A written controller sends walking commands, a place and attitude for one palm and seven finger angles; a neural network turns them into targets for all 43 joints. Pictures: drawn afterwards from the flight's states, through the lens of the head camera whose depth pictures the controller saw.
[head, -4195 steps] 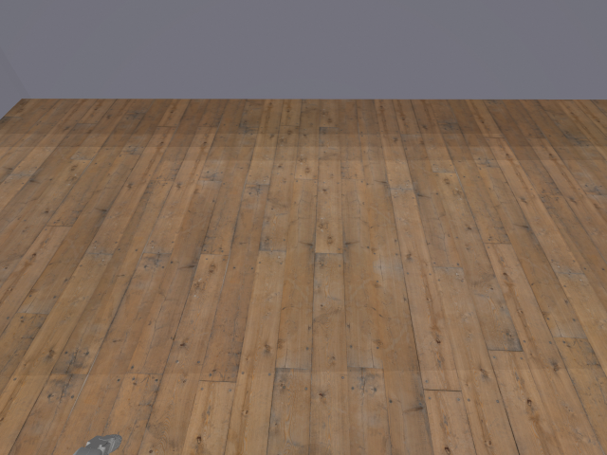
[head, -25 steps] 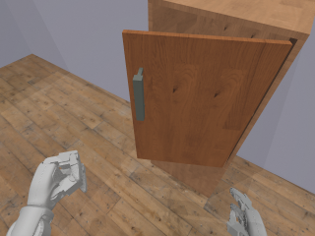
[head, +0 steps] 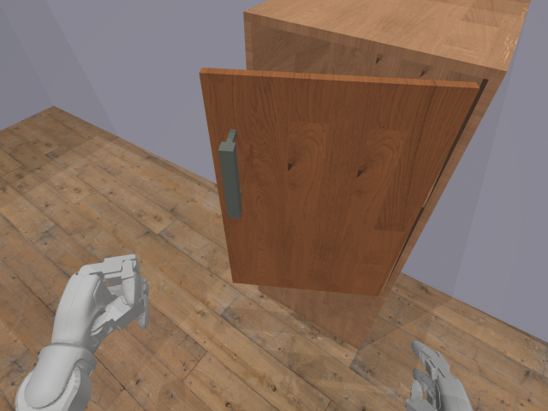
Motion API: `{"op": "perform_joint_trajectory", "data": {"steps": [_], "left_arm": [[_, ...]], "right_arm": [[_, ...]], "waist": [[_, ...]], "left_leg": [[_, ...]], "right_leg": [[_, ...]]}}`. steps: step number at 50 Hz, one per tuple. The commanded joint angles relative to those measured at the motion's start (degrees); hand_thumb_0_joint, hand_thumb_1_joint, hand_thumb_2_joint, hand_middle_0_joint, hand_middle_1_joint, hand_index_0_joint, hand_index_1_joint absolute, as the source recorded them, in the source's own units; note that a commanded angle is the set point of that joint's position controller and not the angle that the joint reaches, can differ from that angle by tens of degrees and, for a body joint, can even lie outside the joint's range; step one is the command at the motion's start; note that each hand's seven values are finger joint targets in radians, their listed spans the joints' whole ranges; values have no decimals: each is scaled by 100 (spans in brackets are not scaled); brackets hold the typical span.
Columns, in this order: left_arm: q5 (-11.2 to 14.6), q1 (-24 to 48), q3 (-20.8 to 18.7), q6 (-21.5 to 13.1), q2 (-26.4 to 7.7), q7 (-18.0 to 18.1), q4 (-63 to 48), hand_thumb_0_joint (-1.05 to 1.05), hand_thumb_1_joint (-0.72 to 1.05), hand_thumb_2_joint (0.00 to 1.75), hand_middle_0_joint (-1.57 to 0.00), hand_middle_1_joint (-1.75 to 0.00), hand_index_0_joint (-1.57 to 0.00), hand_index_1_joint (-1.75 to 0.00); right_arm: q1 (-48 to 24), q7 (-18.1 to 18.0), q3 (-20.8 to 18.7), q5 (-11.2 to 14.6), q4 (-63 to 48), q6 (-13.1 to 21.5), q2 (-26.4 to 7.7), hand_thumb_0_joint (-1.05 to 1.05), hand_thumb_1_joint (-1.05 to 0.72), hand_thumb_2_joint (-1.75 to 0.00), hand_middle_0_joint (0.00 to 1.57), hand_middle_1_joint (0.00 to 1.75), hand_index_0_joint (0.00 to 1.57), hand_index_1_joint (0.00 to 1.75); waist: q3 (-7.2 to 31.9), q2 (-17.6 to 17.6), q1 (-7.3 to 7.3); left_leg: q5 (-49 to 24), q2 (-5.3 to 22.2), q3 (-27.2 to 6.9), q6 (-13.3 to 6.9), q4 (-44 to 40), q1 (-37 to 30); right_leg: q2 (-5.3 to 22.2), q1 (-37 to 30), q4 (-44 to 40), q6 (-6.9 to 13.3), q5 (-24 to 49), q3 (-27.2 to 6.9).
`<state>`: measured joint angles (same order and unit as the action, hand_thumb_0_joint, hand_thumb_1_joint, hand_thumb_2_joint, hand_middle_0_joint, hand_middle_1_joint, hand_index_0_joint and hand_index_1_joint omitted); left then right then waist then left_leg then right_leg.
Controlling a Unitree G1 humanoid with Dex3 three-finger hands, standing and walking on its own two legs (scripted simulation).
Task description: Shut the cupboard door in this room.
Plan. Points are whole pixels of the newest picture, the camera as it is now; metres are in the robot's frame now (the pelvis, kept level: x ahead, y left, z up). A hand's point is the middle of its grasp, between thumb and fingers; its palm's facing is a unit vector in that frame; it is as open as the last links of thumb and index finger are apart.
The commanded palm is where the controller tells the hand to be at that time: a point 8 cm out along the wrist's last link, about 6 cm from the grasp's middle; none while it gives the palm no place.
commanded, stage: raise the hand and make a fist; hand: left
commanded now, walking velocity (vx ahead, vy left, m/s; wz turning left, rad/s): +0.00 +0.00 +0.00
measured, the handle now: (233, 175) +0.48 +0.11 +0.09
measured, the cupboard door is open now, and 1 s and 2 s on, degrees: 27 27 25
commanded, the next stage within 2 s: bring the fist close to the handle in 0.06 s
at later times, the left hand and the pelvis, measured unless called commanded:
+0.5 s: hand (185, 272) +0.27 +0.14 +0.10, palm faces -0.01 -1.00 -0.05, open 3.1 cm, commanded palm +0.25 +0.20 +0.10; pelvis +0.00 -0.02 +0.00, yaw +0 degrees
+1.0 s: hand (224, 232) +0.34 +0.10 +0.10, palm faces -0.02 -1.00 -0.02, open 3.1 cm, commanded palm +0.32 +0.15 +0.10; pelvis +0.01 -0.03 +0.00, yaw -1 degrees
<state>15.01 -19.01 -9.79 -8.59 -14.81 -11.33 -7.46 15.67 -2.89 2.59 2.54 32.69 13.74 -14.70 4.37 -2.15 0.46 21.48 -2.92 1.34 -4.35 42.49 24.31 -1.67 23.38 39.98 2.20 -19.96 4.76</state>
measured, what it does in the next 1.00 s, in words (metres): stands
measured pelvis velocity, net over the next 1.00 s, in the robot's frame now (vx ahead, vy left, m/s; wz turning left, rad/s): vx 0.01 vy -0.03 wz -0.02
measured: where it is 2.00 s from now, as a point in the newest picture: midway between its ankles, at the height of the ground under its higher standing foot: outside the picture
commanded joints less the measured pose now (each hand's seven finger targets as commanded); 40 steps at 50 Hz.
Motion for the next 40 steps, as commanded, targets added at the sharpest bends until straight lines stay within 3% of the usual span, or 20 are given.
{"op": "perform_joint_trajectory", "data": {"steps": [1,4,5,8,10,14,15,16,17,20,23,25,27,29,30,34,35,36,38,40], "left_arm": [[132,728,-379,-435,-713,-42,-1201,0,90,90,-130,-150,-130,-150],[131,762,-382,-458,-742,-70,-1268,0,90,90,-130,-150,-130,-150],[127,720,-476,-447,-846,-49,-1201,0,90,90,-130,-150,-130,-150],[156,689,-427,-452,-755,-80,-1152,0,90,90,-130,-150,-130,-150],[147,1026,-458,-482,-848,-43,-1151,0,90,90,-130,-150,-130,-150],[104,1712,-119,-503,-590,1,-941,0,90,90,-130,-150,-130,-150],[65,1719,-196,-486,-700,39,-852,0,90,90,-130,-150,-130,-150],[42,1705,-94,-472,-592,44,-865,0,90,90,-130,-150,-130,-150],[8,1871,47,-446,-515,55,-804,0,90,90,-130,-150,-130,-150],[-33,1994,-331,-340,-870,170,-377,0,90,90,-130,-150,-130,-150],[-46,2286,-146,-309,-626,213,-324,0,90,90,-130,-150,-130,-150],[-60,2266,-331,-311,-762,297,-190,0,90,90,-130,-150,-130,-150],[-55,2430,-179,-324,-593,308,-100,0,90,90,-130,-150,-130,-150],[-103,2773,19,-378,-462,348,-126,0,90,90,-130,-150,-130,-150],[-118,2755,-5,-378,-481,375,-96,0,90,90,-130,-150,-130,-150],[-181,3049,147,-379,-344,444,127,0,90,90,-130,-150,-130,-150],[-210,3091,-3,-390,-528,503,166,0,90,90,-130,-150,-130,-150],[-236,3087,140,-369,-354,516,279,0,90,90,-130,-150,-130,-150],[-278,3649,319,-402,-242,585,249,0,90,90,-130,-150,-130,-150],[-297,3581,98,-420,-443,684,385,0,90,90,-130,-150,-130,-150]], "right_arm": [[-613,-32,-274,24,-924,379,-673,0,-90,-90,20,30,20,30],[-600,-35,-283,31,-910,400,-670,0,-90,-90,20,30,20,30],[-590,-42,-286,17,-894,394,-685,0,-90,-90,20,30,20,30],[-604,-37,-273,24,-904,402,-666,0,-90,-90,20,30,20,30],[-613,-54,-276,20,-849,396,-679,0,-90,-90,20,30,20,30],[-653,-70,-262,41,-798,408,-664,0,-90,-90,20,30,20,30],[-621,-76,-271,34,-776,396,-671,0,-90,-90,20,30,20,30],[-640,-61,-272,37,-800,396,-654,0,-90,-90,20,30,20,30],[-639,-51,-249,43,-800,390,-647,0,-90,-90,20,30,20,30],[-622,-50,-262,29,-743,289,-676,0,-90,-90,20,30,20,30],[-711,-3,-235,40,-812,211,-598,0,-90,-90,20,30,20,30],[-689,9,-241,25,-789,155,-601,0,-90,-90,20,30,20,30],[-694,37,-239,40,-809,129,-588,0,-90,-90,20,30,20,30],[-700,55,-239,49,-790,108,-582,0,-90,-90,20,30,20,30],[-678,58,-252,41,-801,99,-592,0,-90,-90,20,30,20,30],[-616,80,-275,44,-768,23,-599,0,-90,-90,20,30,20,30],[-602,78,-287,43,-743,-12,-620,0,-90,-90,20,30,20,30],[-613,88,-282,39,-763,-42,-591,0,-90,-90,20,30,20,30],[-615,98,-273,49,-719,-82,-578,0,-90,-90,20,30,20,30],[-597,95,-293,28,-709,-127,-608,0,-90,-90,20,30,20,30]], "waist": [[519,65,-11],[586,-85,-28],[533,53,-14],[550,36,-19],[522,105,-71],[514,31,-164],[573,198,-143],[729,11,-106],[717,58,-142],[762,415,-58],[850,130,-34],[895,259,23],[850,289,-25],[850,77,-92],[880,264,-56],[971,333,-130],[1013,406,-90],[1004,419,-106],[989,209,-198],[1139,416,-99]], "left_leg": [[-858,281,-556,320,-769,-262],[-942,272,-536,319,-719,-322],[-961,277,-540,298,-697,-270],[-921,252,-497,285,-673,-217],[-928,245,-488,261,-611,-192],[-712,223,-477,244,-590,-223],[-757,232,-471,235,-577,-201],[-835,211,-439,239,-585,-247],[-809,211,-447,240,-586,-257],[-929,192,-394,219,-539,-65],[-1034,174,-296,237,-557,-132],[-1216,187,-286,240,-552,-90],[-1171,183,-247,252,-566,-84],[-1131,183,-249,251,-588,-217],[-1217,202,-280,238,-585,-209],[-1228,186,-231,235,-575,-261],[-1272,190,-235,233,-548,-208],[-1244,184,-203,227,-570,-222],[-1232,185,-214,235,-576,-349],[-1316,199,-219,227,-565,-307]], "right_leg": [[86,-157,-595,-63,593,-247],[92,-134,-569,-69,692,-245],[85,-160,-583,-68,725,-278],[109,-183,-611,-84,696,-304],[119,-173,-621,-96,710,-367],[144,-24,-669,-122,463,-421],[150,-119,-679,-124,505,-461],[167,-206,-651,-116,600,-470],[175,-175,-647,-123,596,-457],[212,-421,-703,-158,747,-621],[258,-503,-702,-169,977,-681],[259,-667,-666,-176,1271,-699],[272,-621,-686,-198,1310,-693],[239,-492,-664,-174,1219,-645],[233,-553,-644,-173,1323,-644],[236,-527,-636,-208,1441,-644],[253,-627,-631,-214,1492,-707],[254,-600,-640,-219,1490,-687],[231,-455,-621,-196,1439,-645],[240,-629,-609,-205,1567,-691]]}}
